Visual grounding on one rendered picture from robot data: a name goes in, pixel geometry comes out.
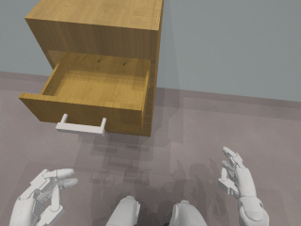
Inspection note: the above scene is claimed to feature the robot left thigh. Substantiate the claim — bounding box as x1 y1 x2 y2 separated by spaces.
105 198 140 226

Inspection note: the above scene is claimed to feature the drawer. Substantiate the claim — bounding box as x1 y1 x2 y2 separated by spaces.
18 52 151 133

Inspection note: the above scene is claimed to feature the left robot hand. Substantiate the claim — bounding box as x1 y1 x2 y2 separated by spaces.
8 169 79 226

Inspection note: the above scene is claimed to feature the handle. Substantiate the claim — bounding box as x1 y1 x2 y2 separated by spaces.
55 113 106 137

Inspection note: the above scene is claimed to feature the cabinet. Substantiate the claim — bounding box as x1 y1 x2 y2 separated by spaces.
24 0 164 137

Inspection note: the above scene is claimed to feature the robot right thigh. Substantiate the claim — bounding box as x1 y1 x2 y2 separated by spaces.
171 202 207 226

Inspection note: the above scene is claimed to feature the right robot hand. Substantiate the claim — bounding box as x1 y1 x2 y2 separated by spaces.
218 146 257 201

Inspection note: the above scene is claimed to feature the robot thigh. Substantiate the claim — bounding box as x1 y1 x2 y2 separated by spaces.
171 202 207 226
105 198 140 226

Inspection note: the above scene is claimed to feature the robot right forearm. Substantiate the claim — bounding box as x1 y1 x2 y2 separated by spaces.
237 196 270 226

